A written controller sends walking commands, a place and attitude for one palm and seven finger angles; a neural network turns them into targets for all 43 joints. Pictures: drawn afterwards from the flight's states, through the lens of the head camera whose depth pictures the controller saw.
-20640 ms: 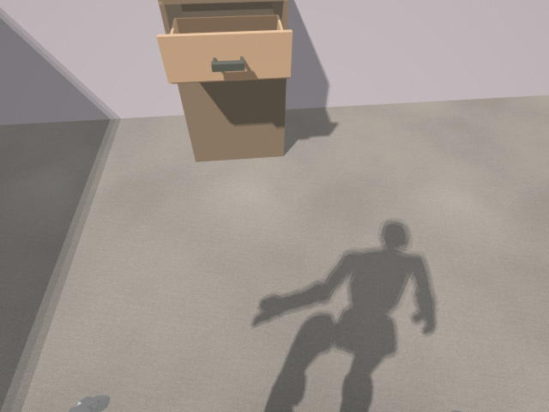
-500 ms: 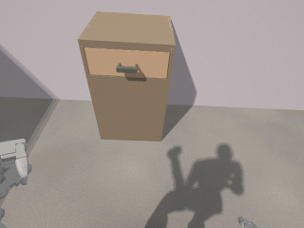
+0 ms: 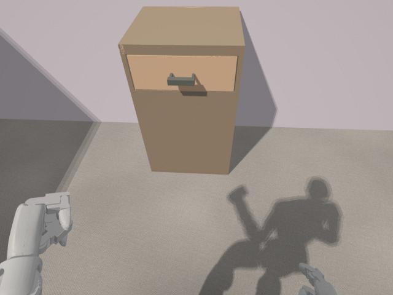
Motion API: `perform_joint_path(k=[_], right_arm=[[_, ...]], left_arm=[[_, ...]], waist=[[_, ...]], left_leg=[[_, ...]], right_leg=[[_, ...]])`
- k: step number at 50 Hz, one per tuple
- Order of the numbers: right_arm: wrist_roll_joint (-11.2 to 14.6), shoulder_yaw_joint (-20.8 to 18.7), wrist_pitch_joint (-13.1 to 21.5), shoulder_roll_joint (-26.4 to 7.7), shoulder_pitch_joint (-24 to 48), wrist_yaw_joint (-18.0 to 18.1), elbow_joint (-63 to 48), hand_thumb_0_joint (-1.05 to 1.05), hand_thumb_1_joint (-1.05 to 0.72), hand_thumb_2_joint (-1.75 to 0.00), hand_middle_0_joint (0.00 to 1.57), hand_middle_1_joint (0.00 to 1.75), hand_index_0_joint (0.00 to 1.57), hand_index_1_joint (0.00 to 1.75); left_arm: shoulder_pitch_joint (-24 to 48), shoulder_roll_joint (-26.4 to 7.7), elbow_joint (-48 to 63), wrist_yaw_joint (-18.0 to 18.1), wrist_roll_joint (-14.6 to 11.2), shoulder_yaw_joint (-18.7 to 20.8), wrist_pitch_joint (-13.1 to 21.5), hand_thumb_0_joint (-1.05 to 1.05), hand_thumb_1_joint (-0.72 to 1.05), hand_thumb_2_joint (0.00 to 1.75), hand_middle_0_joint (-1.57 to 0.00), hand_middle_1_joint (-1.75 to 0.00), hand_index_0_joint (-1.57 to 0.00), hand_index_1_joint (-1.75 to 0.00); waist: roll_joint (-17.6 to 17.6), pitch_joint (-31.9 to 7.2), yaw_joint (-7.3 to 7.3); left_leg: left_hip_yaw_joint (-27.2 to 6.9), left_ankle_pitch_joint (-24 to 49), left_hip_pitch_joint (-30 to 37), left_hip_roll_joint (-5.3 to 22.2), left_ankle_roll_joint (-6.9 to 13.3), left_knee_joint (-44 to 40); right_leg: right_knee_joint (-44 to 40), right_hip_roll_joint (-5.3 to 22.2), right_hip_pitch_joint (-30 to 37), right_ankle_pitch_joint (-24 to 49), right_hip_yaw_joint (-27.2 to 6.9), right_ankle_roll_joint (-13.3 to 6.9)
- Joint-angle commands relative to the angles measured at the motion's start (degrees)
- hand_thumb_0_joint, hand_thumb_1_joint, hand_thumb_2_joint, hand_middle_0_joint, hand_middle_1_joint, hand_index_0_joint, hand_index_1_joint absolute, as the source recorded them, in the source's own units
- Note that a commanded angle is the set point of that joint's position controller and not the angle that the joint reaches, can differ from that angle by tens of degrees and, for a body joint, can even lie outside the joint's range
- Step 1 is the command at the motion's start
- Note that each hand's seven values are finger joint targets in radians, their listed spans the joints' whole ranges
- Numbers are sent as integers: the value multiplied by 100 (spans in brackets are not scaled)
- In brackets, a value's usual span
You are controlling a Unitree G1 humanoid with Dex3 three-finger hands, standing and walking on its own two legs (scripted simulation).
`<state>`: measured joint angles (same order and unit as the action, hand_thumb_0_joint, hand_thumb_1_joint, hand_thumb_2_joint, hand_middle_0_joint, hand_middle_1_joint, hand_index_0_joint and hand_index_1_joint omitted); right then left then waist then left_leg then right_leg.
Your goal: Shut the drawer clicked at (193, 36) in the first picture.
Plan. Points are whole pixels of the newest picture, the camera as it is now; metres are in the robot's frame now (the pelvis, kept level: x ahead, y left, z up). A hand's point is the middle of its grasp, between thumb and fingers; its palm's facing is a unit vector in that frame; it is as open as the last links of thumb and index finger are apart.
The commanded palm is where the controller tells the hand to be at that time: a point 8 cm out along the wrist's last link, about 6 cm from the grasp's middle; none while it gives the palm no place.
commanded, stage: let the arm hang, fingers relaxed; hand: left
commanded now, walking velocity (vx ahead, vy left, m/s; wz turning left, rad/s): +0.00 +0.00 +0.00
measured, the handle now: (181, 78) +0.92 +0.12 -0.05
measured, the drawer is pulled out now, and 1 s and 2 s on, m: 0.00 0.00 0.00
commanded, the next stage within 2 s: look to check the result in 1.02 s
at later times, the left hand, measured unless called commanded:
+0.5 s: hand out of the picture -0.04 +0.19 -0.16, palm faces +0.03 -0.98 -0.22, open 5.3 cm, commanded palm none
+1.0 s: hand out of the picture -0.02 +0.15 -0.16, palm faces +0.03 -0.99 -0.17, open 7.4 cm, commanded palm none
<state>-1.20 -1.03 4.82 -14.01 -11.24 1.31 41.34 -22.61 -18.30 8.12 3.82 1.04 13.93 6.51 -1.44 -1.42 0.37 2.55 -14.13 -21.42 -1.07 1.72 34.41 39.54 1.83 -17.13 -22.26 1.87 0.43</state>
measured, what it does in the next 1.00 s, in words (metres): stands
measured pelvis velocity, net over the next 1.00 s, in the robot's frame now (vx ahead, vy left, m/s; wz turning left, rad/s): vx -0.01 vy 0.00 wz -0.02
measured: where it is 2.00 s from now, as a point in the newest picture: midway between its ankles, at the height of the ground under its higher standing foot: outside the picture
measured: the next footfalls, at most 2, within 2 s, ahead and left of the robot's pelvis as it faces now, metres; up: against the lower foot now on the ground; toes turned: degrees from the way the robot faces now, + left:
none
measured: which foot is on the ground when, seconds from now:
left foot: down 0.00-1.00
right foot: down 0.00-1.00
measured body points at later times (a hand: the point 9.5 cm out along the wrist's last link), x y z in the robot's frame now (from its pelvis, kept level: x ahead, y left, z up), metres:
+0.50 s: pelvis +0.00 +0.00 +0.02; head +0.02 +0.00 +0.46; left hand -0.04 +0.24 -0.14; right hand -0.01 -0.23 -0.14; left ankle +0.04 +0.11 -0.73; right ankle -0.03 -0.12 -0.73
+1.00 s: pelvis -0.01 +0.00 +0.02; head +0.00 -0.01 +0.46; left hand -0.02 +0.20 -0.14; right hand -0.04 -0.20 -0.15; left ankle +0.04 +0.11 -0.73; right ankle -0.03 -0.12 -0.73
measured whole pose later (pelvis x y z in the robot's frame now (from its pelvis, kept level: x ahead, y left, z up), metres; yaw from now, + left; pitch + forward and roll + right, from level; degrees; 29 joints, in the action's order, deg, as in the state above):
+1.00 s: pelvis -0.01 +0.00 +0.02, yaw -1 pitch -1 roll +0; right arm -1.1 -0.7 -0.7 -5.4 -18.5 2.3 65.0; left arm -17.4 -5.4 -65.5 2.1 0.7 0.8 0.2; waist -1.4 1.9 -0.6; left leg 2.7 -9.4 -14.4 0.2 1.1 25.1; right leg 25.8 0.1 -8.6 -15.9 1.3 -0.4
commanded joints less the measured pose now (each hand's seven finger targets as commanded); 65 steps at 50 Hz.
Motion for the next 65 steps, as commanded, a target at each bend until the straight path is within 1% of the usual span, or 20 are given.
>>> perform_joint_path(k=[1,2,3,4,5,6,8,9,10,12,13,15,19,22,26,36,45,48,56,65], right_arm=[[46,-137,-129,-454,-12,-80,-220,0,-90,-90,20,30,20,30],[22,-138,-200,-379,12,-83,-163,0,-90,-90,20,30,20,30],[-30,-178,-298,-401,50,-76,-70,0,-90,-90,20,30,20,30],[-56,-181,-376,-375,115,-70,42,0,-90,-90,20,30,20,30],[-58,-170,-421,-322,71,-66,170,0,-90,-90,20,30,20,30],[-42,-146,-446,-283,-25,-63,331,0,-90,-90,20,30,20,30],[-27,-100,-456,-343,-77,-37,623,0,-90,-90,20,30,20,30],[-33,-92,-457,-254,-127,-11,768,0,-90,-90,20,30,20,30],[-46,-92,-476,-178,-116,12,840,0,-90,-90,20,30,20,30],[-32,-79,-504,-158,-150,37,1015,0,-90,-90,20,30,20,30],[-16,-96,-520,-187,-219,43,1072,0,-90,-90,20,30,20,30],[1,-90,-525,-175,-357,52,1277,0,-90,-90,20,30,20,30],[13,-74,-524,-157,-535,65,1603,0,-90,-90,20,30,20,30],[25,-57,-528,-136,-667,73,1805,0,-90,-90,20,30,20,30],[31,-35,-515,-47,-833,83,2035,0,-90,-90,20,30,20,30],[13,-41,-515,221,-1085,106,2255,0,-90,-90,20,30,20,30],[12,-72,-495,368,-1218,112,2280,0,-90,-90,20,30,20,30],[20,-87,-490,366,-1200,119,2263,0,-90,-90,20,30,20,30],[25,-81,-472,354,-1179,129,2290,0,-90,-90,20,30,20,30],[23,-82,-495,296,-1109,123,2291,0,-90,-90,20,30,20,30]], left_arm=[[-94,97,-2569,-300,103,-892,-613,0,90,90,-120,-138,-120,-138],[126,-90,-2978,-302,96,-876,-595,0,90,90,-116,-134,-116,-134],[370,-162,-3416,-284,94,-890,-602,0,90,90,-112,-130,-112,-130],[453,-155,-3817,-267,67,-936,-605,0,90,90,-108,-125,-108,-125],[517,-163,-4171,-247,48,-985,-600,0,90,90,-104,-121,-104,-121],[627,-172,-4481,-229,27,-1029,-596,0,90,90,-100,-117,-100,-117],[673,-113,-5034,-213,-12,-1091,-616,0,90,90,-92,-108,-92,-108],[580,65,-5270,-198,-24,-1068,-624,0,90,90,-88,-104,-88,-104],[472,187,-5440,-187,-32,-1039,-641,0,90,90,-84,-99,-84,-99],[497,172,-5808,-217,-34,-1102,-655,0,90,90,-76,-91,-76,-91],[550,155,-5918,-223,-26,-1117,-658,0,90,90,-72,-86,-72,-86],[551,179,-6203,-239,-40,-1171,-648,0,90,90,-64,-78,-64,-78],[465,192,-6649,-232,-49,-1231,-637,0,90,90,-48,-60,-48,-60],[356,249,-6917,-219,-56,-1273,-635,0,90,90,-36,-47,-36,-47],[241,334,-7146,-188,-62,-1295,-617,0,90,90,-20,-30,-20,-30],[46,597,-7338,-136,-50,-1279,-639,0,90,90,-20,-30,-20,-30],[-4,716,-7291,-115,-42,-1242,-610,0,90,90,-20,-30,-20,-30],[-39,735,-7292,-112,-45,-1244,-597,0,90,90,-20,-30,-20,-30],[-8,712,-7303,-115,-54,-1238,-568,0,90,90,-20,-30,-20,-30],[51,651,-7327,-124,-52,-1243,-576,0,90,90,-20,-30,-20,-30]], waist=[[1567,-684,28],[1919,-433,-17],[2056,-250,-66],[1685,-52,-48],[1241,-69,-76],[729,-115,-131],[-172,-100,-112],[-683,-124,-73],[-999,-97,-19],[-864,15,-22],[-491,118,-30],[-236,141,-56],[-108,225,-71],[139,381,-78],[164,468,-93],[73,826,-72],[163,800,-76],[72,785,-73],[168,682,-93],[73,798,-109]], left_leg=[[-571,1757,376,600,141,37],[-349,969,222,322,5,179],[-255,516,168,203,-55,247],[-207,367,191,187,-62,243],[-201,500,313,215,-70,100],[-233,963,585,296,-71,-160],[-496,1946,1067,546,11,-492],[-632,2014,1037,665,93,-639],[-744,1803,941,715,157,-769],[-779,1190,848,707,143,-970],[-818,1022,830,723,132,-1010],[-773,831,919,713,111,-1110],[-765,612,1044,713,104,-1297],[-721,419,1073,692,93,-1390],[-645,495,1130,670,77,-1409],[-657,27,862,659,82,-1587],[-611,76,837,643,84,-1523],[-600,187,926,638,82,-1468],[-522,577,1100,655,71,-1361],[-516,414,1091,656,47,-1398]], right_leg=[[-1114,548,778,2592,-553,-214],[-1308,939,703,3517,-842,-418],[-1336,1006,663,3911,-919,-618],[-1316,1019,674,4280,-927,-655],[-1270,955,762,4388,-878,-625],[-1233,842,698,3958,-769,-541],[-1249,429,439,2521,-481,-303],[-1345,340,522,1993,-364,-253],[-1457,272,610,1609,-321,-247],[-1691,246,687,1259,-337,-296],[-1788,232,675,1204,-338,-302],[-1920,285,661,1160,-337,-314],[-2054,304,597,922,-331,-339],[-2133,313,485,759,-344,-340],[-2152,323,438,746,-377,-341],[-2053,254,262,528,-369,-323],[-2029,253,221,579,-402,-328],[-2031,250,156,615,-438,-342],[-2063,290,241,887,-458,-343],[-2147,286,178,729,-483,-350]])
